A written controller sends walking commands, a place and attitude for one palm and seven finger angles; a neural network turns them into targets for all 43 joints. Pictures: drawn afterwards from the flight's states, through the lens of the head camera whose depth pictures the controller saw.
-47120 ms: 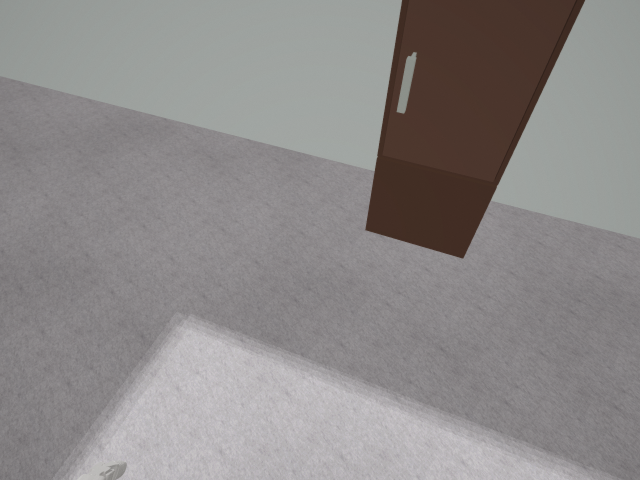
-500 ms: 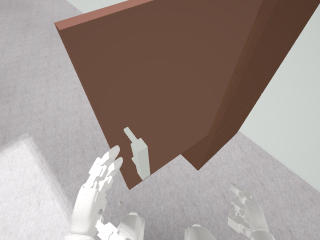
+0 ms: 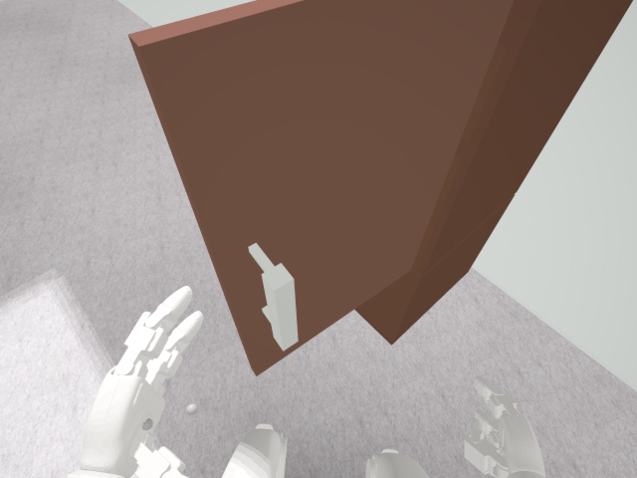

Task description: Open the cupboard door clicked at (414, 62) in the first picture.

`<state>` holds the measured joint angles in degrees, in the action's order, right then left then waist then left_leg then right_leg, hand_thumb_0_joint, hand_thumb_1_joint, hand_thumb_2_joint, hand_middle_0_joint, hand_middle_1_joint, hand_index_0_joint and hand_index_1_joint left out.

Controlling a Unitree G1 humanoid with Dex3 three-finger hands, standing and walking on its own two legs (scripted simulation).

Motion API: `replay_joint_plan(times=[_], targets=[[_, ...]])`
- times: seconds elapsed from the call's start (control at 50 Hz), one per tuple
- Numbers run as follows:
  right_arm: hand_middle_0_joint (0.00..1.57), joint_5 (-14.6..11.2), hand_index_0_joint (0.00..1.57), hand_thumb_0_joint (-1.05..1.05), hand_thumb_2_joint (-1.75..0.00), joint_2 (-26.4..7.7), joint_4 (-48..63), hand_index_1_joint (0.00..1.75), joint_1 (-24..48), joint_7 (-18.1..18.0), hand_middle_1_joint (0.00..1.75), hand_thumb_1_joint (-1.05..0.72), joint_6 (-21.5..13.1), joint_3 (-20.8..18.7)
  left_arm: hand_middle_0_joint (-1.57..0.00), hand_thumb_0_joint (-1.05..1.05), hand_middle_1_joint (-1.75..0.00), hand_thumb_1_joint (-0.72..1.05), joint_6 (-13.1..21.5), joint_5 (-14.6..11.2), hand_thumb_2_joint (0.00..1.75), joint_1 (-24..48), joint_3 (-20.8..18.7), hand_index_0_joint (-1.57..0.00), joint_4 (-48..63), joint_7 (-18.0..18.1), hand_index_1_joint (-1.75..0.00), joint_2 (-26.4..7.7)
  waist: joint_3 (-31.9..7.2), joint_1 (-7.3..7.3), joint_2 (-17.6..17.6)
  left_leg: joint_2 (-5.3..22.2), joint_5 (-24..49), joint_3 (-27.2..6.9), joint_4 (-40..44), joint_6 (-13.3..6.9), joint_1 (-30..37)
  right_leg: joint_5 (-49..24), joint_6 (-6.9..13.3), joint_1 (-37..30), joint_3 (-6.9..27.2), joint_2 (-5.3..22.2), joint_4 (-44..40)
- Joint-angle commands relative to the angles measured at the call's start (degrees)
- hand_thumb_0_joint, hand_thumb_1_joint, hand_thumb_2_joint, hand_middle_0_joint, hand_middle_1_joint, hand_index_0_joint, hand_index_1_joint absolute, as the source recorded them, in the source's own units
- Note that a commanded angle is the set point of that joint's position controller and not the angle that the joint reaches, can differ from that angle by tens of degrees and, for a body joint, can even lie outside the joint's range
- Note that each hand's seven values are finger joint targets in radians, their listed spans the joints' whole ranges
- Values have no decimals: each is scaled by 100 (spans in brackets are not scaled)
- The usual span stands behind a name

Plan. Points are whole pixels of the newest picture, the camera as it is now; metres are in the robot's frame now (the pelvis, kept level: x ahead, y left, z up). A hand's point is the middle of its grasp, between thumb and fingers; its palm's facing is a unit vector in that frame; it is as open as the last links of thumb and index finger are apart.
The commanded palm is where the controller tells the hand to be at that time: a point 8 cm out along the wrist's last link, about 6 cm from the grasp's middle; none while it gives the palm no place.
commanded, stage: draw the hand back to the body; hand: left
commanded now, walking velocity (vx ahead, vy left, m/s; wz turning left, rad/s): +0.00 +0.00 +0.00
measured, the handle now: (272, 299) +0.32 +0.08 +0.05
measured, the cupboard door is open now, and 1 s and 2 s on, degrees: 84 84 84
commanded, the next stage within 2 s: step back with the hand held close in 1.44 s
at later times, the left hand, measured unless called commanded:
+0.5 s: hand (80, 378) +0.18 +0.21 +0.16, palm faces +0.13 -0.96 -0.26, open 15.5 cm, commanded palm +0.15 +0.26 +0.19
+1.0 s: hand out of the picture +0.22 +0.27 +0.26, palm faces +0.42 -0.82 -0.39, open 9.8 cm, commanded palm +0.18 +0.32 +0.28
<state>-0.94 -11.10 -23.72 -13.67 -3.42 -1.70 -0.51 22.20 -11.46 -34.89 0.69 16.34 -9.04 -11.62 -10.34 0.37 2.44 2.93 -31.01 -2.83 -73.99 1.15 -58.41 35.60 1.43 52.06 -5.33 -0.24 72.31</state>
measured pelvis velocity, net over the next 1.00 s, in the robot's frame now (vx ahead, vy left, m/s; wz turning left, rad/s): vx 0.04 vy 0.02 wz -0.01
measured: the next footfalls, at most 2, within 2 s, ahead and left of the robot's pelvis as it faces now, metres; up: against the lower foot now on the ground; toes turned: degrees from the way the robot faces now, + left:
none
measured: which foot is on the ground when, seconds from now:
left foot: down 0.00-1.00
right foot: down 0.00-1.00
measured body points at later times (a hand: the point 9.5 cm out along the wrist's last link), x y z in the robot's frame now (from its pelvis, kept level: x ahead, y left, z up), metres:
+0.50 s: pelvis +0.02 +0.02 +0.06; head +0.02 +0.02 +0.51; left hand +0.17 +0.26 +0.17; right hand +0.21 -0.20 +0.01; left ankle +0.05 +0.13 -0.62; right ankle +0.00 -0.11 -0.62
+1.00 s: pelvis +0.04 +0.02 +0.11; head +0.01 +0.01 +0.56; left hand +0.20 +0.31 +0.28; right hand +0.22 -0.19 +0.04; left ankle +0.05 +0.13 -0.63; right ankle +0.00 -0.11 -0.62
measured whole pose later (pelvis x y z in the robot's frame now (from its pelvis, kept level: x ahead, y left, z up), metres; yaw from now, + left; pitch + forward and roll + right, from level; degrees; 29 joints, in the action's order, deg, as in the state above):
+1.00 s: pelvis +0.04 +0.02 +0.11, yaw -1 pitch -2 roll -1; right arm -0.5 -12.4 -32.6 -13.5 -5.6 -6.4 3.2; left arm 1.8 -3.8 -30.2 -16.5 27.0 8.1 -20.4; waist -2.1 3.4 2.9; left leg 0.8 -17.3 1.9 -33.0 -1.0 -13.5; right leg 19.3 -1.1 8.2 -1.7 1.1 29.7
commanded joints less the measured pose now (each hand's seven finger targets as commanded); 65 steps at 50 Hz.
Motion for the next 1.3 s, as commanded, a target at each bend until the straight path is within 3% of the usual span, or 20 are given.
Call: replay_joint_plan(times=[0.0, 0.08, 0.14, 0.18, 0.24, 0.34, 0.36, 0.38, 0.4, 0.48, 0.52, 0.62, 0.78, 0.8, 0.88, 1.04, 1.1, 1.16, 1.26, 1.28], targets=[[20, -96, 20, 0, -90, -641, 1124, 30, 351, -65, 30, -90, -284, -219, -15, 0, -30, -50, 99, -108, 30, -170, -402, -15, 1525, 77, -30, -427, -734, -69, 29, -324, 843, 126, 1505, -266, 1454, -1066, -60, -768, 336, -156, -1862], [20, -126, 20, 0, -90, -691, 1144, 30, 346, -98, 30, -90, -321, -164, -15, 0, -30, -50, -169, -155, 30, -191, -436, -15, 1460, 28, -30, -480, -426, -114, -33, -316, 701, 77, 1828, -263, 1680, -909, -76, -888, 230, -162, -2120], [20, -124, 20, 0, -90, -692, 1125, 30, 301, -117, 30, -90, -375, -147, -15, 0, -30, -50, -224, -242, 30, -282, -677, -15, 1487, -38, -30, -629, -386, -65, -123, -314, 767, 68, 2010, -257, 1864, -987, -74, -1098, 192, -170, -2260], [20, -135, 20, 0, -90, -690, 1140, 30, 325, -95, 30, -90, -431, -125, -15, 0, -30, -50, -202, -276, 30, -343, -720, -15, 1674, -79, -30, -652, -410, 7, 139, -316, 993, 55, 2155, -248, 2081, -1268, -44, -1251, 108, -184, -2229], [20, -158, 20, 0, -90, -690, 1106, 30, 301, -85, 30, -90, -486, -121, -15, 0, -30, -50, -238, -386, 30, -343, -924, -15, 1777, -137, -30, -764, -339, 0, 116, -307, 1074, 54, 2281, -242, 2255, -1420, -61, -1375, 75, -202, -2348], [20, -212, 20, 0, -90, -719, 1060, 30, 312, -56, 30, -90, -604, -95, -16, 0, -30, -32, -401, -531, 37, -398, -1081, -16, 1962, -298, -30, -814, -316, 14, 223, -278, 1340, 4, 2525, -226, 2590, -1725, -63, -1610, -8, -223, -2461], [20, -134, 20, 0, -90, -702, 1125, 30, 285, -274, 30, -90, -475, -123, -16, 0, -30, -29, -892, 347, 39, -727, -1348, -16, 2211, 519, -30, -1700, -538, 423, 161, -186, 1375, 126, 2839, -226, 2733, -1739, 37, -1915, 387, -56, -2842], [20, -103, 20, 0, -90, -610, 1206, 30, 324, -343, 30, -90, -434, -23, -16, 0, -30, -26, -1181, 453, 40, -759, -988, -16, 2477, 862, -30, -1140, -152, 202, 272, -221, 1355, 191, 2917, -236, 2808, -1756, 1, -1873, 350, -24, -2974], [20, -105, 20, 0, -90, -586, 1105, 30, 236, -351, 30, -90, -378, 8, -16, 0, -30, -22, -1418, 592, 42, -842, -883, -16, 2395, 1107, -30, -991, 13, 183, 376, -188, 1389, 154, 3005, -225, 2872, -1738, -5, -1961, 258, -13, -3006], [20, -62, 20, 0, -90, -655, 992, 30, 307, -416, 30, -90, -324, 74, -16, 0, -30, -8, -1829, 830, 48, -513, -1078, -16, 2449, 1598, -30, -1239, 243, 129, 35, -148, 1436, 142, 3289, -248, 3192, -1750, -31, -2264, 202, -14, -3358], [20, -45, 20, 0, -90, -685, 924, 30, 284, -436, 30, -90, -386, 116, -17, 0, -30, -1, -1854, 893, 51, -108, -1092, -17, 2559, 1723, -30, -1289, 272, 95, 218, -146, 1347, 105, 3482, -246, 3464, -1682, -34, -2363, 207, 15, -3517], [20, -14, 20, 0, -90, -717, 699, 30, 393, -403, 30, -90, -586, 161, -17, 0, -30, 17, -1862, 943, 58, 26, -1265, -17, 2565, 1840, -30, -1343, 328, 174, 189, -110, 1754, 42, 3948, -229, 3974, -2017, -36, -2892, 179, 24, -3798], [20, 9, 20, 0, -90, -721, 321, 30, 644, -294, 30, -90, -748, 152, -18, 0, -30, 44, -1783, 883, 70, 311, -1900, -18, 2356, 1819, -30, -1579, 582, 294, 197, -99, 2459, 152, 4510, -174, 4490, -2592, -35, -3700, 188, 31, -4311], [20, 6, 20, 0, -90, -728, 281, 30, 670, -270, 30, -90, -752, 149, -19, 0, -30, 48, -1763, 871, 72, 413, -1923, -19, 2354, 1801, -30, -1570, 665, 289, 291, -95, 2480, 160, 4564, -160, 4541, -2590, -35, -3707, 199, 24, -4383], [20, 24, 20, 0, -90, -741, 150, 30, 765, -248, 30, -90, -793, 104, -19, 0, -30, 62, -1683, 824, 78, 717, -2234, -19, 2310, 1790, -30, -1710, 711, 312, 73, -105, 2470, 243, 4758, -178, 4733, -2717, -47, -3962, 209, 15, -4607], [20, 48, 20, 0, -90, -765, -92, 30, 892, -227, 30, -90, -811, 24, -20, 0, -30, 90, -1538, 752, 90, 1363, -2814, -20, 2191, 1786, -30, -2009, 713, 352, 202, -162, 2583, 405, 4937, -215, 5101, -2987, -60, -4211, 283, 21, -4944], [20, 50, 20, 0, -90, -788, -143, 30, 891, -170, 30, -90, -785, -12, -20, 0, -30, 90, -1551, 733, 90, 1062, -2473, -20, 1846, 1694, -30, -1608, 890, 326, 127, -143, 2701, 442, 4993, -222, 5147, -3085, -87, -4231, 284, 26, -4999], [20, 61, 20, 0, -90, -826, -151, 30, 939, -160, 30, -90, -745, -56, -20, 0, -30, 90, -1545, 737, 90, 1082, -2554, -20, 1860, 1671, -30, -1746, 788, 360, -108, -141, 2799, 461, 5003, -249, 5232, -3215, -99, -4340, 294, 16, -5054], [20, 79, 20, 0, -90, -796, -182, 30, 982, -193, 30, -90, -779, -53, -20, 0, -30, 90, -1481, 779, 90, 1308, -2757, -20, 2209, 1710, -30, -2019, 617, 384, 294, -191, 2810, 514, 4985, -249, 5394, -3288, -79, -4433, 372, 41, -5140], [20, 79, 20, 0, -90, -761, -180, 30, 989, -199, 30, -90, -802, -40, -20, 0, -30, 90, -1471, 775, 90, 1336, -2739, -20, 2240, 1719, -30, -1987, 685, 373, 243, -197, 2809, 520, 4989, -247, 5386, -3320, -91, -4401, 363, 44, -5140]])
